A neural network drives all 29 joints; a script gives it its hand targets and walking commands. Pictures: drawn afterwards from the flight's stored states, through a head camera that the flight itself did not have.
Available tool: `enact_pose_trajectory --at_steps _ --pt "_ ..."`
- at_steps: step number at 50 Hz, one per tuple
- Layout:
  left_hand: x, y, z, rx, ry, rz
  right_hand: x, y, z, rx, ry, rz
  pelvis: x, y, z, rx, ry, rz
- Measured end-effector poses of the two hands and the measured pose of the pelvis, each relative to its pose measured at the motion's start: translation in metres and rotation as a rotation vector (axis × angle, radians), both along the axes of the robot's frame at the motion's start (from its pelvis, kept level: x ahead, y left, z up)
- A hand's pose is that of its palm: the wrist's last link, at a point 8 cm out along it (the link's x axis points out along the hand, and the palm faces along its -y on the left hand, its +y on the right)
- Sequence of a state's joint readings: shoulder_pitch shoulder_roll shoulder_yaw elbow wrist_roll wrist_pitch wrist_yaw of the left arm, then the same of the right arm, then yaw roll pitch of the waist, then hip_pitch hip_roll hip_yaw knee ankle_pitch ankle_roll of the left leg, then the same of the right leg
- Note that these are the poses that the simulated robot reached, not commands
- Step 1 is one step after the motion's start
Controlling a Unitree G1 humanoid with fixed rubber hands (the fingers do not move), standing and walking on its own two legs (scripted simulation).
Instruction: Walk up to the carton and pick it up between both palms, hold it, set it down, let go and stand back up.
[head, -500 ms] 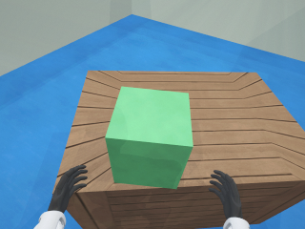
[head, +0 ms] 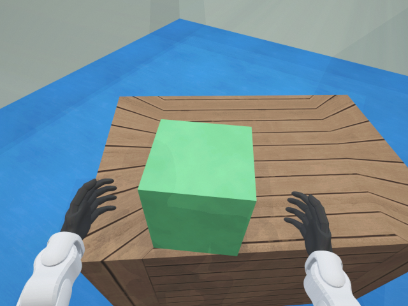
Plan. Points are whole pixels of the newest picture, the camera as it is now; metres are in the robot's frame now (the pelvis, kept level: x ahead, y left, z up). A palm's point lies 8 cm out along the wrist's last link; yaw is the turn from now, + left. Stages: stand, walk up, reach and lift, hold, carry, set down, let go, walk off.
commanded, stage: reach and lift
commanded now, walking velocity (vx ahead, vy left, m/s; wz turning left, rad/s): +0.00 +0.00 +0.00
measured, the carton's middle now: (200, 189) +0.38 +0.03 -0.01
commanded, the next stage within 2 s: none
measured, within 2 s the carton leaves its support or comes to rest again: neither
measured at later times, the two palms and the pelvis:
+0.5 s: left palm (83, 169) +0.31 +0.24 +0.13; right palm (323, 195) +0.28 -0.19 +0.11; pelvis -0.02 +0.00 +0.00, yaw +0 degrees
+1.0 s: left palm (99, 114) +0.40 +0.22 +0.18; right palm (336, 146) +0.35 -0.22 +0.17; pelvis -0.01 +0.00 +0.00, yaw +0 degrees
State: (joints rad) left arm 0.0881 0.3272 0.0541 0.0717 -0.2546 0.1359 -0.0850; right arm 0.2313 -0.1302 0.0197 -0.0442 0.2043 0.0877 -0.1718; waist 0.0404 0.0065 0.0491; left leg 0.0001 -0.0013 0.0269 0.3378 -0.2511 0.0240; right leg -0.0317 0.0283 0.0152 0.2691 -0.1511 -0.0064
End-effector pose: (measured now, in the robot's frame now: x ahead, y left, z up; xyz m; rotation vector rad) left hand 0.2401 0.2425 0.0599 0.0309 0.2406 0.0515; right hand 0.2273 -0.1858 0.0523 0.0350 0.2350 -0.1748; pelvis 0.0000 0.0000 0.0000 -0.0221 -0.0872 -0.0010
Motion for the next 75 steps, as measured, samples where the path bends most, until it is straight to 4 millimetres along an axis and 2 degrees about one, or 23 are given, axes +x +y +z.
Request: enact_pose_trajectory --at_steps 31,39,43,50,61,64,67,75 --pt "0.088 -0.004 0.084 -0.032 -0.014 -0.004 0.072 -0.006 0.076 0.005 -0.048 0.012 -0.018 0.000 0.000 0.005 0.036 -0.002" --pt "0.129 -0.016 0.107 -0.035 -0.008 -0.011 0.107 -0.023 0.100 -0.002 -0.044 -0.006 -0.019 0.000 0.000 0.008 0.086 0.011" --pt "0.143 -0.023 0.116 -0.041 -0.015 -0.024 0.117 -0.027 0.109 -0.008 -0.047 -0.001 -0.014 -0.001 0.000 0.006 0.090 0.008" --pt "0.157 -0.021 0.124 -0.035 -0.015 -0.018 0.127 -0.030 0.117 -0.007 -0.049 -0.003 -0.007 -0.003 0.001 0.002 0.085 0.006" --pt "0.168 -0.016 0.147 -0.026 -0.031 -0.015 0.146 -0.019 0.136 -0.001 -0.056 0.014 -0.011 0.000 0.000 -0.001 0.093 0.016" --pt "0.171 -0.017 0.148 -0.021 -0.024 -0.021 0.150 -0.018 0.137 -0.003 -0.042 0.010 -0.013 0.001 0.000 -0.002 0.093 0.019" --pt "0.172 -0.020 0.141 -0.016 -0.012 -0.029 0.150 -0.018 0.130 -0.006 -0.022 0.000 -0.014 0.002 0.000 -0.002 0.091 0.022" --pt "0.158 -0.029 0.083 -0.005 0.034 -0.034 0.134 -0.010 0.078 -0.016 0.022 -0.008 -0.014 0.004 -0.001 -0.005 0.073 0.023"
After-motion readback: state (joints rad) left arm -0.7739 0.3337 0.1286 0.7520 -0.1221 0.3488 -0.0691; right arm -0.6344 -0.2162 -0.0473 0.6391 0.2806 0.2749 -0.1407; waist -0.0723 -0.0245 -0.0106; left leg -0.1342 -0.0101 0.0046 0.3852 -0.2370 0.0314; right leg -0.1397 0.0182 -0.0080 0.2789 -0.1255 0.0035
